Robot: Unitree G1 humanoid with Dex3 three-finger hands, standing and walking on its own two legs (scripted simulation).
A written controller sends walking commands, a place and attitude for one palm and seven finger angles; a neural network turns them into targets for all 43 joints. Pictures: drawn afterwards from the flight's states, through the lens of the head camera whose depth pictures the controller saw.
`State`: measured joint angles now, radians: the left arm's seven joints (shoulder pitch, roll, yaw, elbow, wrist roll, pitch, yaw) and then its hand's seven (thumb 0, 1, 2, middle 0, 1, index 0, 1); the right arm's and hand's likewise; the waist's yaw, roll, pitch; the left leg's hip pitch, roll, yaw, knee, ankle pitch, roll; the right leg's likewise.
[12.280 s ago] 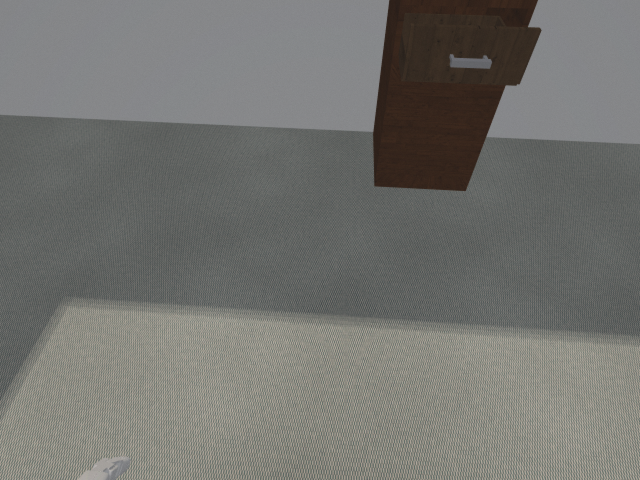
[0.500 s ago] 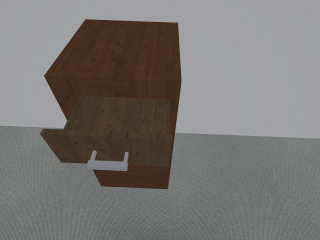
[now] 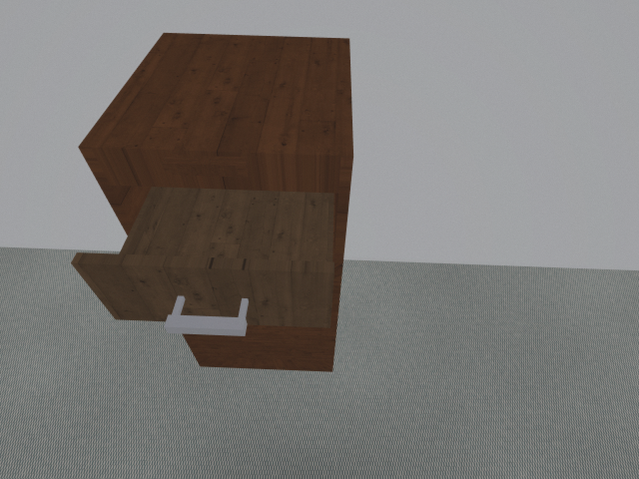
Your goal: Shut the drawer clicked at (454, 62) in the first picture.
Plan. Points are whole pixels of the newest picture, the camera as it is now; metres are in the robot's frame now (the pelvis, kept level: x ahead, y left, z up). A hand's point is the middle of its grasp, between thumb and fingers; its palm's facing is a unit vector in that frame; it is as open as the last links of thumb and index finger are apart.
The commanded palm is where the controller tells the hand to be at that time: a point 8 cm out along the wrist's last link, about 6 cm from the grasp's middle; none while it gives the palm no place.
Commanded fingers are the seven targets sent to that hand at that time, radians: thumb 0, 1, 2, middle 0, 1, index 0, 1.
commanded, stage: shuffle to correct the standing spot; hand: left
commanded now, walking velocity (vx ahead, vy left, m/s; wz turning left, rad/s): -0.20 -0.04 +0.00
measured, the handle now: (209, 314) +0.36 +0.20 -0.07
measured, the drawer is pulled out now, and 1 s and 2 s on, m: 0.17 0.17 0.17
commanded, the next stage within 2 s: come to a stop and stand still in 0.04 s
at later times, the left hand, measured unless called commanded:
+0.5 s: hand out of the picture -0.02 +0.15 -0.18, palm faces +0.04 -0.98 -0.18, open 7.4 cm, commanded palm none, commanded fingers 0.00 0.90 0.90 -0.20 -0.30 -0.20 -0.30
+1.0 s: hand out of the picture +0.02 +0.22 -0.18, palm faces +0.01 -0.98 -0.22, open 7.4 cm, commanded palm none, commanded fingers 0.00 0.90 0.90 -0.20 -0.30 -0.20 -0.30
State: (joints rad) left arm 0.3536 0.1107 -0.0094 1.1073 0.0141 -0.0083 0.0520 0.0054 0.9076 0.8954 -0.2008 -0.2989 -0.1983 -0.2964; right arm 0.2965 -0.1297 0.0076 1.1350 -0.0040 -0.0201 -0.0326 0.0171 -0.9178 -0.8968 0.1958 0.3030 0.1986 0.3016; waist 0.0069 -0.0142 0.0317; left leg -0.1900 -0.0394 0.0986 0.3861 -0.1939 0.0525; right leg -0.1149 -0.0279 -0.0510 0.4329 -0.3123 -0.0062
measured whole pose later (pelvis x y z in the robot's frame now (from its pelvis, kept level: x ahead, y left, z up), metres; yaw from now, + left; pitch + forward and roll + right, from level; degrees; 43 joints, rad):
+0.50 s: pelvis -0.03 -0.02 -0.01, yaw +1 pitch -1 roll +0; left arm 0.32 0.15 0.00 1.06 0.02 0.00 0.03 0.01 0.91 0.90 -0.20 -0.30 -0.20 -0.30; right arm 0.33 -0.14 0.00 1.11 -0.02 0.01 -0.01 0.01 -0.91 -0.90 0.19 0.30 0.20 0.30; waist 0.00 -0.02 0.00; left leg -0.27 0.01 0.07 0.49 -0.21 0.02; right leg -0.17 0.02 -0.08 0.49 -0.31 -0.05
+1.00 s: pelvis +0.01 +0.04 -0.01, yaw +0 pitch +0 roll +0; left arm 0.29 0.16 -0.01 1.06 0.01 -0.01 0.05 0.01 0.91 0.90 -0.20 -0.30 -0.20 -0.30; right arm 0.30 -0.16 0.02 1.09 -0.01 -0.02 -0.02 0.03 -0.92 -0.90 0.20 0.30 0.20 0.30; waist 0.00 0.00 0.01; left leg -0.23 -0.08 0.09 0.48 -0.27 0.10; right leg -0.15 -0.06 -0.03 0.49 -0.35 0.03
